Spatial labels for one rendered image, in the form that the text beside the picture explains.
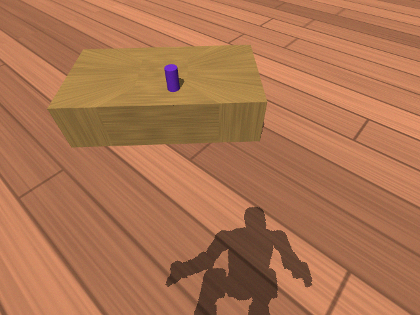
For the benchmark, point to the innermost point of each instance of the can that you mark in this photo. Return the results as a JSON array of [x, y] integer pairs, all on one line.
[[172, 77]]

